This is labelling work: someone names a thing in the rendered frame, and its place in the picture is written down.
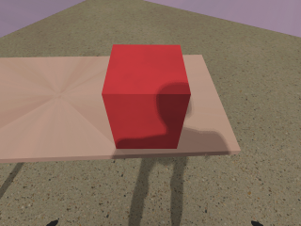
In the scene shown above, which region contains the table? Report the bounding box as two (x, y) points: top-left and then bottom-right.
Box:
(0, 55), (241, 163)

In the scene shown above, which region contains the carton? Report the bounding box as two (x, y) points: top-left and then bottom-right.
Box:
(102, 44), (191, 149)

